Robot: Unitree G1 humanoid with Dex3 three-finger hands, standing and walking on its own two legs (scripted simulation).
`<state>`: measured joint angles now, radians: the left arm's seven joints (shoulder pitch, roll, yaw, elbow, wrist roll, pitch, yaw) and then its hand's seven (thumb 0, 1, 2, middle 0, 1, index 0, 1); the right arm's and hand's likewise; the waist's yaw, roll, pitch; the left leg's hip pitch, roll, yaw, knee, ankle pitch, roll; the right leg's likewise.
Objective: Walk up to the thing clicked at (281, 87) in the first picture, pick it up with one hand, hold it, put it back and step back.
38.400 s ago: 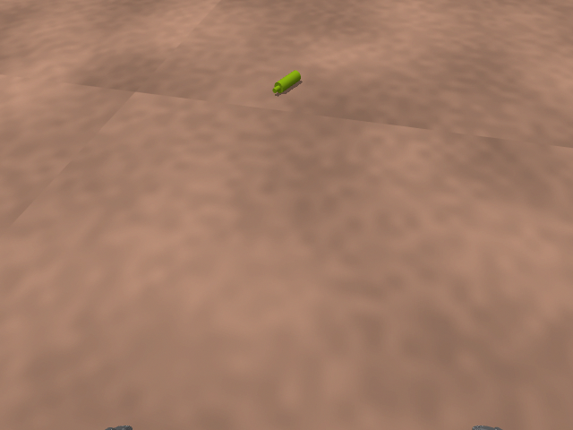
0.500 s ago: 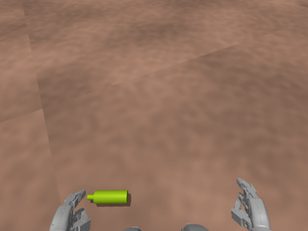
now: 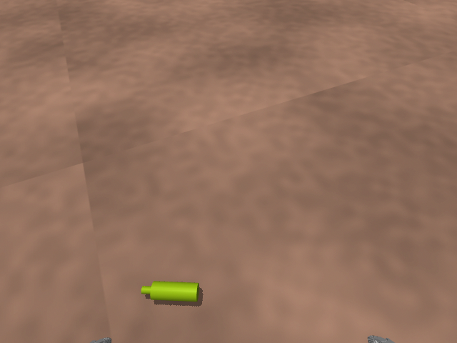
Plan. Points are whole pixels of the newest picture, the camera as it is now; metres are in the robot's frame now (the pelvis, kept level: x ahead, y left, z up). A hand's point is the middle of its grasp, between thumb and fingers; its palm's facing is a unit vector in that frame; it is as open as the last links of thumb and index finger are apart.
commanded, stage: stand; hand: left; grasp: from above
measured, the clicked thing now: (170, 290) +0.42 +0.28 -0.73
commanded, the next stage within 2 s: none
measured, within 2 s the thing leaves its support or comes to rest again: neither
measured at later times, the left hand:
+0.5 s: hand out of the picture +0.02 +0.23 -0.15, palm faces +0.04 -0.94 -0.34, open 7.4 cm
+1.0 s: hand out of the picture +0.07 +0.22 -0.14, palm faces +0.03 -0.94 -0.34, open 7.4 cm
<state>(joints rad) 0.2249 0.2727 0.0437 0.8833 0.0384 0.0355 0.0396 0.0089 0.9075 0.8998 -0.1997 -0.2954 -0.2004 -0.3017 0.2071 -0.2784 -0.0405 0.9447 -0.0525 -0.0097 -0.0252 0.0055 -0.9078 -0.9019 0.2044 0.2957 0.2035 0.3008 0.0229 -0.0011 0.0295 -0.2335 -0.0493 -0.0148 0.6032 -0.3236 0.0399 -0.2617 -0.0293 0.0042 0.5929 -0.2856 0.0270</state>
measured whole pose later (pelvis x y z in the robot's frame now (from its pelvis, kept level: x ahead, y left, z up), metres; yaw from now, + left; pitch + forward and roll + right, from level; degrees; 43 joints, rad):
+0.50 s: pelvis -0.01 -0.01 +0.02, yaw +0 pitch -5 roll +0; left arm 0.20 0.28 0.03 1.13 0.03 0.00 0.03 0.01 0.91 0.90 -0.20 -0.30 -0.20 -0.30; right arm 0.17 -0.29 -0.04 1.10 -0.03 0.01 -0.02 0.00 -0.91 -0.90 0.20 0.30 0.20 0.30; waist 0.02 0.01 0.06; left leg -0.09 -0.04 -0.03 0.37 -0.19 0.03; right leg -0.13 -0.03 0.00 0.38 -0.16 0.02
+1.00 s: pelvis +0.00 -0.02 +0.02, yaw +0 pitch -4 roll +0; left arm 0.11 0.29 0.03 1.15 0.02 0.00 0.02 0.00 0.91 0.90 -0.20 -0.30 -0.20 -0.30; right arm 0.14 -0.31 -0.01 1.13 -0.02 0.00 -0.02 0.00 -0.91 -0.90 0.20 0.30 0.20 0.30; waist 0.01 0.02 0.06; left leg -0.07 -0.03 -0.03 0.32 -0.18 0.01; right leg -0.11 -0.01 -0.01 0.33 -0.16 0.01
